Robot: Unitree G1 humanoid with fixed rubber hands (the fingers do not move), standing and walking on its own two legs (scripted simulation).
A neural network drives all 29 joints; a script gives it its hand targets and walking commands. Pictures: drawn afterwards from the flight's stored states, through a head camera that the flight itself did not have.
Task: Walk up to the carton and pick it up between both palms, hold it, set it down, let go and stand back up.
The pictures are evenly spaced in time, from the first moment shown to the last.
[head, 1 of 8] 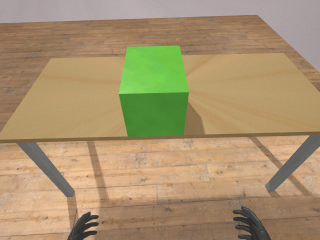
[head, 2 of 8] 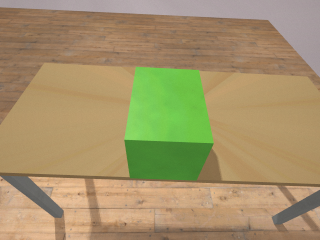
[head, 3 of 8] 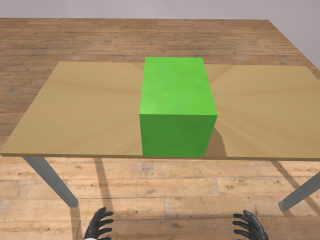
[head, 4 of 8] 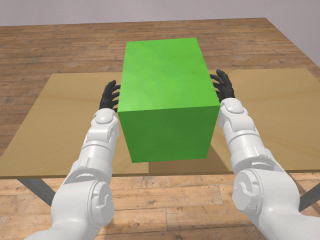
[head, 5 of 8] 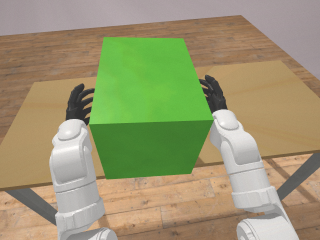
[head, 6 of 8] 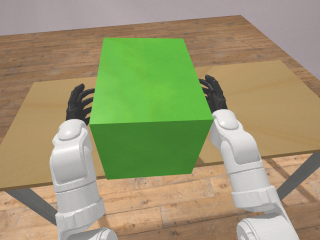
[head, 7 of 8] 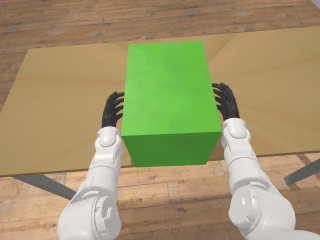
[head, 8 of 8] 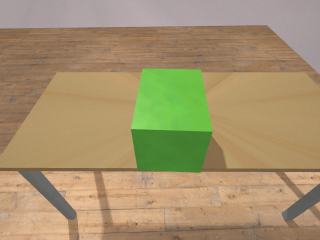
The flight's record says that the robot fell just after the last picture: no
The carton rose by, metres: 0.17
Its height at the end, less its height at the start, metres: +0.00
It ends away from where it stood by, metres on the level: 0.01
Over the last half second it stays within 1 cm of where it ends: yes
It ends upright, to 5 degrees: yes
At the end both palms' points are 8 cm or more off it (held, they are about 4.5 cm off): yes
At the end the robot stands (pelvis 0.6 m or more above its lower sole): yes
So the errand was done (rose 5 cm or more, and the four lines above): yes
